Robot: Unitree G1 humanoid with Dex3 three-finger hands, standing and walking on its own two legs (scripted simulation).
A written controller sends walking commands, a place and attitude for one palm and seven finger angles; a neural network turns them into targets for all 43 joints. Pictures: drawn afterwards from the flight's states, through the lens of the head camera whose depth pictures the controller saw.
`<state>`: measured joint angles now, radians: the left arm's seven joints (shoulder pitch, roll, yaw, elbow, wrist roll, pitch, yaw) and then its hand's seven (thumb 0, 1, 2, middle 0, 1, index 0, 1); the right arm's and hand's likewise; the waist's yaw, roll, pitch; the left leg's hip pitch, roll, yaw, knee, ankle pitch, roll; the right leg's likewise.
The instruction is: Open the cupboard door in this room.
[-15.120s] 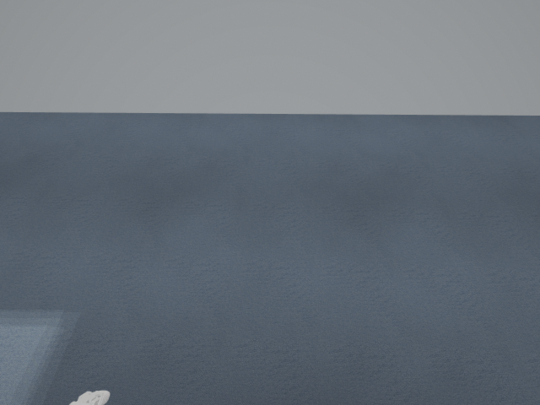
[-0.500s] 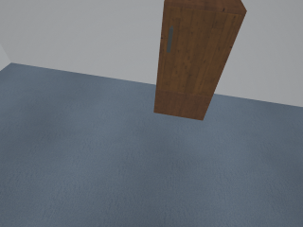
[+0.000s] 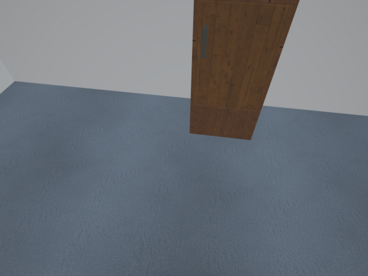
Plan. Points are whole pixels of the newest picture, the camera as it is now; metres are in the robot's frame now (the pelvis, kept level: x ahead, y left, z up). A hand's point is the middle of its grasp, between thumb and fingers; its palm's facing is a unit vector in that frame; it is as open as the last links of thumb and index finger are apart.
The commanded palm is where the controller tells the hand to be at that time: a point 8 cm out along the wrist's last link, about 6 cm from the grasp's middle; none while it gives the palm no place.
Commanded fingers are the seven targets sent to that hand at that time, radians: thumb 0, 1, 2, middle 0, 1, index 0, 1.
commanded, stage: look at it before walking up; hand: left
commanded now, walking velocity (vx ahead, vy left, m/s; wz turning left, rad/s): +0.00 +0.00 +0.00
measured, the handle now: (204, 41) +1.15 -0.03 -0.03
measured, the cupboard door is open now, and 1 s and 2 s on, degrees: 0 0 0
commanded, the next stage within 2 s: walk to a spot facing it in 0.42 s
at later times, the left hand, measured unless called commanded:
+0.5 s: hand out of the picture -0.06 +0.13 -0.18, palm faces +0.05 -0.99 -0.15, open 7.4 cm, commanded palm none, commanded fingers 0.00 0.90 0.90 -0.20 -0.30 -0.20 -0.30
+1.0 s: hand out of the picture +0.12 +0.19 -0.18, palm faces -0.16 -0.97 -0.18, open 7.4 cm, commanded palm none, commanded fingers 0.00 0.90 0.90 -0.20 -0.30 -0.20 -0.30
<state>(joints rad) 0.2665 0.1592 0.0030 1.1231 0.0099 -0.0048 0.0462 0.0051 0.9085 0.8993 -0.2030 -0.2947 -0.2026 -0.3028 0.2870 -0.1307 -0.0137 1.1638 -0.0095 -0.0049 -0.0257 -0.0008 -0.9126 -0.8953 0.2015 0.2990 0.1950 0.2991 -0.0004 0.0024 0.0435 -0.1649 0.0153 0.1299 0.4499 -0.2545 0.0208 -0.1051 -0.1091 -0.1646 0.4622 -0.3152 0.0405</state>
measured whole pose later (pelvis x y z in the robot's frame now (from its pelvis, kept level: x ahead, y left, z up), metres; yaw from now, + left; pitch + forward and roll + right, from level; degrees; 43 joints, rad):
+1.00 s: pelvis +0.05 +0.00 +0.00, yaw -11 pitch +1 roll -1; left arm 0.24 0.20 0.08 1.04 0.04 0.03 -0.03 0.01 0.91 0.90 -0.20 -0.29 -0.20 -0.30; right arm 0.40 -0.14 -0.04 1.08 -0.03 -0.08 -0.04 0.00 -0.91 -0.90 0.20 0.30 0.19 0.30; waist -0.02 0.00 0.04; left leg -0.09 0.09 0.28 0.45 -0.36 0.01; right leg -0.55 -0.08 -0.08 1.17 -0.31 0.00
